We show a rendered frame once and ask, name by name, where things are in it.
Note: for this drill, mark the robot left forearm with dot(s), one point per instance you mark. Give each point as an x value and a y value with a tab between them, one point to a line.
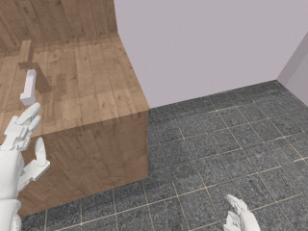
9	219

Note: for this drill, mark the robot left hand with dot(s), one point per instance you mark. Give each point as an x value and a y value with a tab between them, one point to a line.
12	164

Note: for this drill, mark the counter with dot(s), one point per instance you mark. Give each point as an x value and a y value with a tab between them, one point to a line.
93	112

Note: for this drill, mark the tap lever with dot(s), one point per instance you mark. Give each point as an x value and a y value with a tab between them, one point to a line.
27	97

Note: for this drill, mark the robot right hand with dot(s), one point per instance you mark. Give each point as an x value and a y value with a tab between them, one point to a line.
245	222

